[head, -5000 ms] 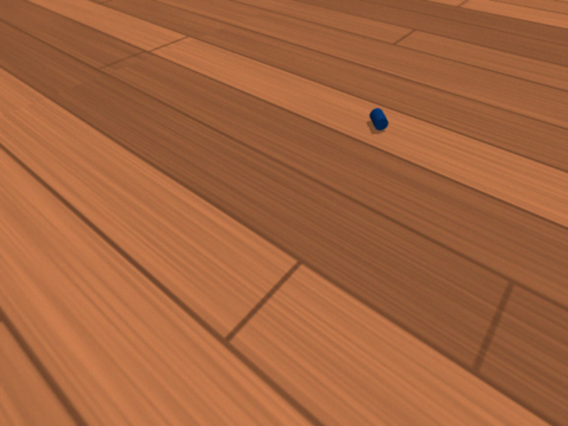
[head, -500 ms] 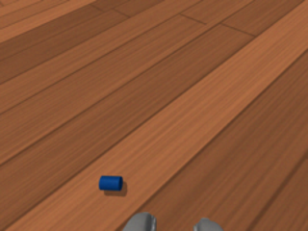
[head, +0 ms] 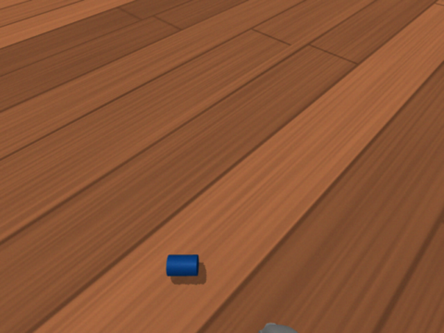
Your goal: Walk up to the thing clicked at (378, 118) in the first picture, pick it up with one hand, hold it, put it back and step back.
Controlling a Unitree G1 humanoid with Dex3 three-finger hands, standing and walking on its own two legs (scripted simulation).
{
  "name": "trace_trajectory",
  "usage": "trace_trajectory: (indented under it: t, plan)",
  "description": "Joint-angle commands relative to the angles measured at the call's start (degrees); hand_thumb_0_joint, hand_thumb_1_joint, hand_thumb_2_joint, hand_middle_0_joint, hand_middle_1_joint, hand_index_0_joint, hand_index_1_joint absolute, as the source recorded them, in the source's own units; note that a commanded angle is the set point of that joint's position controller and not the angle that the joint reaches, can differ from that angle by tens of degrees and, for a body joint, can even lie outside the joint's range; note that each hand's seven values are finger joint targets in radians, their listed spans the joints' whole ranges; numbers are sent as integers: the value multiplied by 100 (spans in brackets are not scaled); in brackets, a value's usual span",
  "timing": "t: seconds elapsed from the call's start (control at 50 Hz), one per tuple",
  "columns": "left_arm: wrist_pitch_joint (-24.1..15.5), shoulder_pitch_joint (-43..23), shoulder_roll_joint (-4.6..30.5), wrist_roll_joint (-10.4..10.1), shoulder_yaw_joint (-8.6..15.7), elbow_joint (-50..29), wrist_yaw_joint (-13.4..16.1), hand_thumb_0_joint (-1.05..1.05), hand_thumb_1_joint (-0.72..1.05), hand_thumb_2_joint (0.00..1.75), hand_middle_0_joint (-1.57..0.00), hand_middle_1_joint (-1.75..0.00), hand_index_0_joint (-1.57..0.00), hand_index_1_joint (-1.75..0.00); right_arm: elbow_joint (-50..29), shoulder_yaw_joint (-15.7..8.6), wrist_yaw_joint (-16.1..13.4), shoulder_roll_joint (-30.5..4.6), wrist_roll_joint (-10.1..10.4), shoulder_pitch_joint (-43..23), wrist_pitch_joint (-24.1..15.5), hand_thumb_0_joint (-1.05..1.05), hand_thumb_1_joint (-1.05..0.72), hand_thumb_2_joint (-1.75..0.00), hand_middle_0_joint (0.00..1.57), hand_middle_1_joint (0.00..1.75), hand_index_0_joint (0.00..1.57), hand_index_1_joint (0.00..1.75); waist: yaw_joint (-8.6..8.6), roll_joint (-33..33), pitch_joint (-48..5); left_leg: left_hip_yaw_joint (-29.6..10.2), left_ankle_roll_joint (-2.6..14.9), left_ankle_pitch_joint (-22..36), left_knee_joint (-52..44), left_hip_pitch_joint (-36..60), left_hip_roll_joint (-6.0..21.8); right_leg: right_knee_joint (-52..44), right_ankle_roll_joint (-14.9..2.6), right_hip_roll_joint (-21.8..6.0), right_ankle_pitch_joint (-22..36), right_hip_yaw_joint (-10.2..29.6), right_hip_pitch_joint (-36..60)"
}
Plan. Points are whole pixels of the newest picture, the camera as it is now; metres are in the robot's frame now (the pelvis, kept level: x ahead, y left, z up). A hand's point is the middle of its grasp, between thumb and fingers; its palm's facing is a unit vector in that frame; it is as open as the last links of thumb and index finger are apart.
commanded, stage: walk up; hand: left
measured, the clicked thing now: (183, 265) +0.49 +0.20 -0.69
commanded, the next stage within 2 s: none
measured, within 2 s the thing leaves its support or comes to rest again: neither
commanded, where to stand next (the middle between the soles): +0.10 -0.03 m, yaw -3 degrees
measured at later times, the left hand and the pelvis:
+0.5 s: hand out of the picture +0.13 +0.25 -0.11, palm faces -0.12 -0.92 -0.38, open 7.4 cm; pelvis +0.00 +0.00 +0.03, yaw -6 degrees
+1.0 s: hand out of the picture +0.14 +0.22 -0.10, palm faces -0.12 -0.93 -0.35, open 7.4 cm; pelvis +0.01 -0.02 +0.05, yaw -6 degrees
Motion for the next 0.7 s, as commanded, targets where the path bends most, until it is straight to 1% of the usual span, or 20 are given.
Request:
trace_trajectory:
  t: [0.0, 0.02, 0.04, 0.06, 0.08, 0.1, 0.12, 0.14, 0.16, 0.18, 0.2, 0.26, 0.3, 0.32, 0.38, 0.4, 0.44, 0.48, 0.6, 0.68]
  plan:
    - [-134, 68, 963, 41, 274, -388, -46, 0, 90, 90, -20, -30, -20, -30, -262, -321, -237, -1486, 157, -212, -425, 0, -90, -90, 20, 30, 20, 30, 238, 83, -636, -1729, 647, 2625, -1472, 286, 1421, -2191, -226, -384, 1172, 622, 1167]
    - [-164, 197, 1209, 50, 355, -363, -35, 0, 90, 90, -20, -30, -20, -30, -223, -242, -253, -1282, 209, -104, -492, 0, -90, -90, 20, 30, 20, 30, 283, -203, -978, -1260, 269, 3186, -989, -152, 1048, -2392, -455, -691, 2191, 1382, 2101]
    - [-189, 61, 1447, 28, 391, -434, -50, 0, 90, 90, -20, -30, -20, -30, -199, -212, -262, -1161, 243, -68, -542, 0, -90, -90, 20, 30, 20, 30, 208, -586, -1233, -739, -155, 2652, -647, -422, 388, -2220, -923, -1290, 3039, 2442, 2321]
    - [-139, -303, 1317, -97, 294, -489, -108, 0, 90, 90, -20, -30, -20, -30, -24, -262, -324, -1189, 222, -98, -526, 0, -90, -90, 20, 30, 20, 30, 15, -343, -1203, -432, -164, 1206, -897, 485, 205, -1970, -1306, -1729, 3369, 2483, 1329]
    - [-104, -453, 1096, -136, 186, -529, -140, 0, 90, 90, -20, -30, -20, -30, 110, -292, -345, -1199, 184, -47, -553, 0, -90, -90, 20, 30, 20, 30, -105, -144, -1101, -560, -76, 1194, -1340, 802, 215, -1887, -1064, -1507, 3321, 2124, 975]
    - [-73, -631, 988, -141, 109, -509, -157, 0, 90, 90, -20, -30, -20, -30, 184, -296, -337, -1273, 164, -44, -603, 0, -90, -90, 20, 30, 20, 30, -138, 10, -974, -831, 67, 1617, -1931, 869, 474, -1578, -656, -1059, 3537, 1517, 935]
    - [-28, -550, 827, -135, 51, -485, -161, 0, 90, 90, -20, -30, -20, -30, 202, -300, -324, -1401, 141, -181, -651, 0, -90, -90, 20, 30, 20, 30, -35, 91, -978, -1383, 362, 2043, -2260, 1076, 925, -1293, -320, -683, 3390, 1109, 741]
    - [21, -514, 788, -124, 47, -365, -158, 0, 90, 90, -20, -30, -20, -30, 228, -307, -324, -1444, 124, -215, -665, 0, -90, -90, 20, 30, 20, 30, -11, -47, -884, -1756, 651, 2167, -2413, 1290, 1322, -1199, -156, -503, 2571, 857, 436]
    - [35, -558, 783, -103, 44, -301, -160, 0, 90, 90, -20, -30, -20, -30, 286, -295, -324, -1472, 115, -174, -678, 0, -90, -90, 20, 30, 20, 30, -35, -76, -776, -1983, 768, 2466, -2536, 1375, 1584, -1234, -62, -393, 1738, 864, 303]
    - [52, -660, 746, -88, 29, -300, -169, 0, 90, 90, -20, -30, -20, -30, 356, -291, -336, -1455, 93, -157, -694, 0, -90, -90, 20, 30, 20, 30, -78, 110, -676, -2016, 760, 2873, -2666, 1535, 1736, -1237, -61, -353, 726, 857, 81]
    - [74, -671, 723, -100, 40, -264, -180, 0, 90, 90, -20, -30, -20, -30, 407, -290, -343, -1453, 86, -191, -703, 0, -90, -90, 20, 30, 20, 30, -71, 355, -581, -2026, 755, 3085, -2779, 1600, 1847, -1083, -59, -376, 174, 858, -26]
    - [117, -658, 680, -120, 30, -116, -224, 0, 90, 90, -20, -30, -20, -30, 488, -259, -372, -1404, 78, -450, -714, 0, -90, -90, 20, 30, 20, 30, 9, 577, -488, -1390, 404, 3420, -2791, 1484, 1569, -1296, -105, -465, 509, 719, 223]
    - [91, -651, 627, -107, 35, 72, -246, 0, 90, 90, -20, -30, -20, -30, 497, -228, -340, -1361, 85, -768, -658, 0, -90, -90, 20, 30, 20, 30, 111, 621, -498, -930, 394, 2798, -2804, 961, 1312, -1847, -88, -435, 1220, 410, 936]
    - [63, -676, 615, -89, 27, 139, -252, 0, 90, 90, -20, -30, -20, -30, 516, -213, -313, -1364, 90, -853, -614, 0, -90, -90, 20, 30, 20, 30, 124, 560, -483, -673, 308, 2454, -2760, 779, 1115, -2281, -80, -377, 1667, 332, 1249]
    - [-43, -711, 837, -50, 47, 267, -228, 0, 90, 90, -20, -30, -20, -30, 568, -139, -241, -1158, 142, -878, -546, 0, -90, -90, 20, 30, 20, 30, 109, 210, -782, -228, 84, 1705, -2520, 437, 758, -2472, -161, -699, 2825, 852, 2062]
    - [-64, -789, 903, -77, 35, 312, -222, 0, 90, 90, -20, -30, -20, -30, 638, -151, -231, -1123, 143, -852, -529, 0, -90, -90, 20, 30, 20, 30, 48, 43, -874, -128, 34, 1196, -2506, 513, 556, -2364, -263, -811, 2855, 1077, 1988]
    - [-54, -1001, 916, -96, -7, 317, -233, 0, 90, 90, -20, -30, -20, -30, 716, -166, -207, -1159, 106, -1080, -492, 0, -90, -90, 20, 30, 20, 30, 38, -101, -607, -187, 70, 254, -2592, 641, 478, -2588, -298, -894, 2204, 1268, 1425]
    - [-47, -1083, 951, -60, -28, 355, -235, 0, 90, 90, -20, -30, -20, -30, 788, -157, -160, -1168, 116, -1189, -467, 0, -90, -90, 20, 30, 20, 30, 20, -217, -409, -219, 145, -26, -2626, 774, 494, -2834, -296, -890, 1693, 1350, 1027]
    - [-102, -1256, 980, -47, -80, 563, -210, 0, 90, 90, -20, -30, -20, -30, 1090, -85, -102, -1012, 134, -1166, -437, 0, -90, -90, 20, 30, 20, 30, -10, -823, -691, -87, 25, 1000, -2583, 1431, 331, -3484, -200, -1090, 2319, 1735, 1146]
    - [-85, -1381, 898, -71, -93, 670, -185, 0, 90, 90, -20, -30, -20, -30, 1322, -87, -103, -1039, 122, -1163, -424, 0, -90, -90, 20, 30, 20, 30, 1, -716, -819, -73, 9, 1351, -2886, 1655, 381, -3588, -138, -1085, 2674, 1567, 1444]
